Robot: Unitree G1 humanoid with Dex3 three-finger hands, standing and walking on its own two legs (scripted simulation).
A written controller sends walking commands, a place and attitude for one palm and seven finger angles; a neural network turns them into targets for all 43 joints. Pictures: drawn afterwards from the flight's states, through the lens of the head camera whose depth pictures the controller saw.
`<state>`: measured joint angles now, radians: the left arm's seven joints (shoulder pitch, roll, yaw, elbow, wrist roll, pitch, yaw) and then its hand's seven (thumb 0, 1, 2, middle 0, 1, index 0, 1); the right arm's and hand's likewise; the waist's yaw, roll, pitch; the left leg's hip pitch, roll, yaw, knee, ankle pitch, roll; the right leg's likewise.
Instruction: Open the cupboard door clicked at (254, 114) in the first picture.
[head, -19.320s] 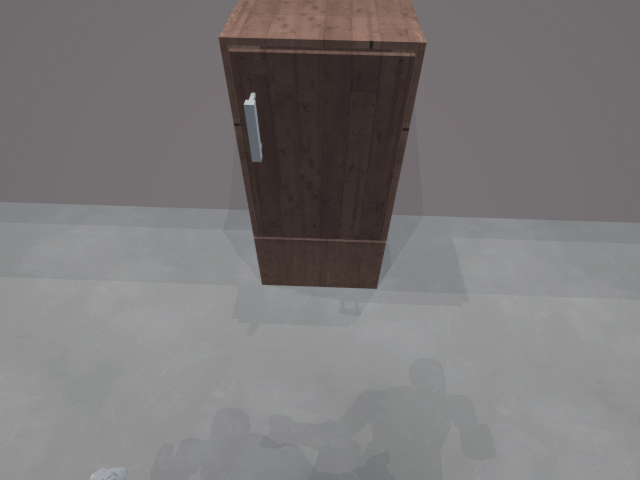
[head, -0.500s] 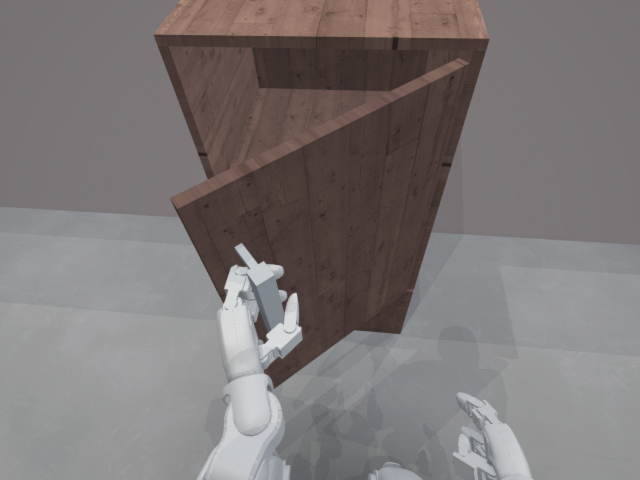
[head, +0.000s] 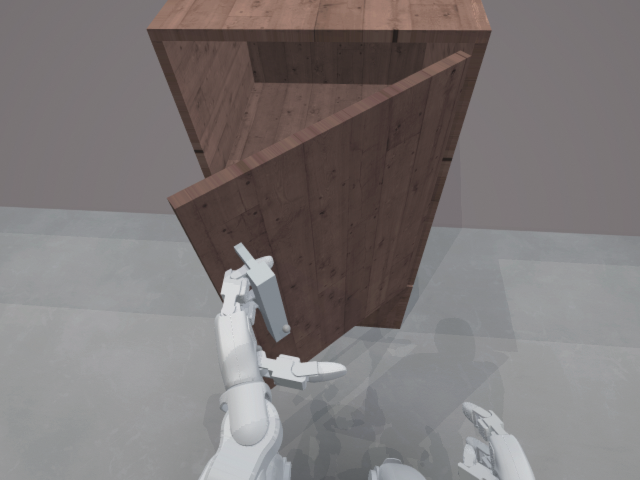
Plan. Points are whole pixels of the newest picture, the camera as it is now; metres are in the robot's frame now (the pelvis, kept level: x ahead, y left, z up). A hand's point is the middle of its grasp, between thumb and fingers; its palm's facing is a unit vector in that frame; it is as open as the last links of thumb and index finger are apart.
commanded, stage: open thumb and fingers to let go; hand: left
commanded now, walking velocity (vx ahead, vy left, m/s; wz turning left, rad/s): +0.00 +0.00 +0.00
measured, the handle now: (262, 294) +0.34 +0.09 +0.04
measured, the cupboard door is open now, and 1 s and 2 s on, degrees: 42 45 45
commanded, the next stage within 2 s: slide the hand sideways off the handle in 0.12 s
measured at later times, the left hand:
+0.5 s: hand (280, 366) +0.25 +0.06 +0.04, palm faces -0.18 -0.98 +0.03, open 16.3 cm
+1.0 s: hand (246, 392) +0.22 +0.09 +0.04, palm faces -0.14 -0.99 +0.00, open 16.1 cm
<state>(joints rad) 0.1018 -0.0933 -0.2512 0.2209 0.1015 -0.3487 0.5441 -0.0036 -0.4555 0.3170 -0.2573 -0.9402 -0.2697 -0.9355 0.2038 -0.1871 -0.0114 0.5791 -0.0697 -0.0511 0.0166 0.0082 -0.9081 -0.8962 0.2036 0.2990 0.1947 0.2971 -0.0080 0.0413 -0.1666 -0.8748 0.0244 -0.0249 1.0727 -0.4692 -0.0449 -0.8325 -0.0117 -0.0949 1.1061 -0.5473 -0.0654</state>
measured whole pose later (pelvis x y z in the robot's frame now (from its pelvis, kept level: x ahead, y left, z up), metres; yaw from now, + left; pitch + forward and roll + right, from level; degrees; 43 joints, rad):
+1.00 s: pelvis -0.01 +0.03 -0.01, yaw -1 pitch +15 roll -1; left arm 0.38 0.07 -0.24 -0.10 -0.01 -0.35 0.04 -0.01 -0.49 0.30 -0.17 -0.31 -0.19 -0.32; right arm 0.23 -0.20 0.02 0.40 -0.01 -0.02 0.01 0.01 -0.91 -0.90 0.21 0.30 0.20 0.30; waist 0.00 0.04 -0.15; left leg -0.93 0.02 0.00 1.18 -0.51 0.00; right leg -0.87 -0.02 -0.07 1.17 -0.56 -0.02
